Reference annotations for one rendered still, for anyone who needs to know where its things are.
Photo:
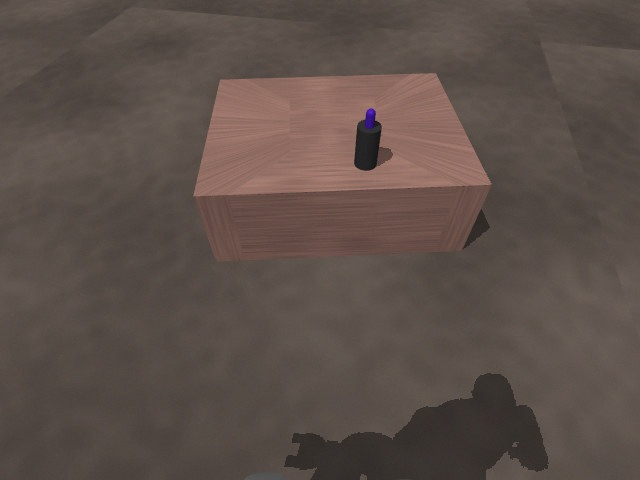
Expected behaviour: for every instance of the bottle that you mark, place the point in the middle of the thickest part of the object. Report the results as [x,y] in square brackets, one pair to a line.
[367,142]

